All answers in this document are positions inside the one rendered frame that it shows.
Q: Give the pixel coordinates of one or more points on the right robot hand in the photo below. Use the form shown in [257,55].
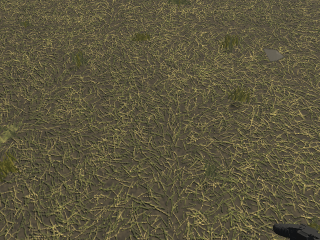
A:
[296,231]

